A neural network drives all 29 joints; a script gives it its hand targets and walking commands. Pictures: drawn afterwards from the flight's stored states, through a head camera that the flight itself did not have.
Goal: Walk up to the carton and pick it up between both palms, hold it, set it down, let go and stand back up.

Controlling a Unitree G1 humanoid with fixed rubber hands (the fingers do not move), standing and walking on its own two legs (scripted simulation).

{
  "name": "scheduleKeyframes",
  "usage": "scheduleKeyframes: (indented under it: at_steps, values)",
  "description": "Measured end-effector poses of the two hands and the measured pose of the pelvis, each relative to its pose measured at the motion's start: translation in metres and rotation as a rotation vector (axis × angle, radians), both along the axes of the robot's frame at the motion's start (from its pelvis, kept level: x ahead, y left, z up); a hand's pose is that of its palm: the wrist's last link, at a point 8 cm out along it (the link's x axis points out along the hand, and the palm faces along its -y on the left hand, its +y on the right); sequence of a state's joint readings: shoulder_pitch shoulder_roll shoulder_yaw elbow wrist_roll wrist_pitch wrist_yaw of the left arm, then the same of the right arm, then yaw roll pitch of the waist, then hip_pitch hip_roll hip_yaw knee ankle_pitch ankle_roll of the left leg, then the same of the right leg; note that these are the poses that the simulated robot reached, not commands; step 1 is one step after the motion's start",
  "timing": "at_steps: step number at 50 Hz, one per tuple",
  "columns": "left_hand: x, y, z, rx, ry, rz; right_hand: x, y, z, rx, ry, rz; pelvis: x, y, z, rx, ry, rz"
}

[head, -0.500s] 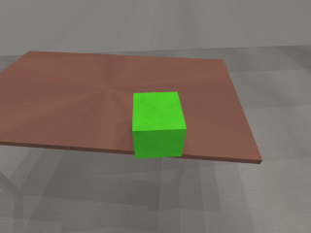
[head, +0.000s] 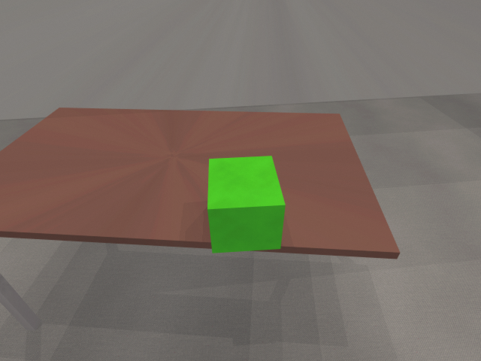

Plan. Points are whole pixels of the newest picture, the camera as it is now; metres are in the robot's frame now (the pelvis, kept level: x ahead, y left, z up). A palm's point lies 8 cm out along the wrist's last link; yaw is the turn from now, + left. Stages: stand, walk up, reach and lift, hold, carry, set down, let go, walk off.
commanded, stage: stand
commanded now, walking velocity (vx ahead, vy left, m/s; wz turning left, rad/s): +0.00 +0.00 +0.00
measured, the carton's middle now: (243, 202) +0.55 +0.04 -0.03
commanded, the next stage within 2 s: none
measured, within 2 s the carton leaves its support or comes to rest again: neither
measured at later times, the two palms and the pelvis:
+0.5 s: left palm out of the picture +0.04 +0.28 -0.13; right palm out of the picture +0.04 -0.24 -0.12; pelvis -0.02 +0.00 +0.00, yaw +0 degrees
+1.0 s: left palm out of the picture +0.03 +0.28 -0.13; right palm out of the picture +0.02 -0.24 -0.13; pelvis -0.02 +0.00 +0.00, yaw +0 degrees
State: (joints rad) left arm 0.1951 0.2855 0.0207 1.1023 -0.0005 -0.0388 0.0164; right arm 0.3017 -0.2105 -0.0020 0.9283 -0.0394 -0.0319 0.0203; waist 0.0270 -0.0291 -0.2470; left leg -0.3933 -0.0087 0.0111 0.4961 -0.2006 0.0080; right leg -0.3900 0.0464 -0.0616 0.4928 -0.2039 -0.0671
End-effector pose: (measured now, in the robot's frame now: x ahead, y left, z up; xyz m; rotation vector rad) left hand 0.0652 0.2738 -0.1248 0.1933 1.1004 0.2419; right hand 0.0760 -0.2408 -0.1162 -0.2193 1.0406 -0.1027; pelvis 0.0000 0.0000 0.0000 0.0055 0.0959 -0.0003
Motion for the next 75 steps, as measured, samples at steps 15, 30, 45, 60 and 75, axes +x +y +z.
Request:
scheduleKeyframes:
  at_steps: [15, 30, 45, 60, 75]
  values:
    - [-0.017, 0.005, 0.0, 0.01, 0.01, 0.006, -0.034, -0.001, -0.007, 0.004, 0.048, -0.022, -0.012, 0.0, -0.001, 0.0, -0.017, -0.001]
    - [-0.031, 0.005, -0.002, 0.009, 0.024, 0.011, -0.042, -0.002, -0.008, 0.005, 0.043, -0.028, -0.02, 0.0, -0.001, 0.0, -0.028, -0.001]
    - [-0.038, 0.005, -0.004, 0.007, 0.048, 0.011, -0.052, -0.002, -0.011, 0.006, 0.078, -0.033, -0.023, 0.0, -0.001, 0.0, -0.032, -0.001]
    - [-0.042, 0.006, -0.004, 0.008, 0.07, 0.011, -0.055, -0.002, -0.012, 0.006, 0.097, -0.035, -0.022, 0.0, -0.001, 0.0, -0.031, -0.001]
    - [-0.044, 0.006, -0.005, 0.007, 0.082, 0.01, -0.057, -0.003, -0.012, 0.005, 0.108, -0.041, -0.022, 0.0, -0.001, 0.0, -0.031, -0.001]
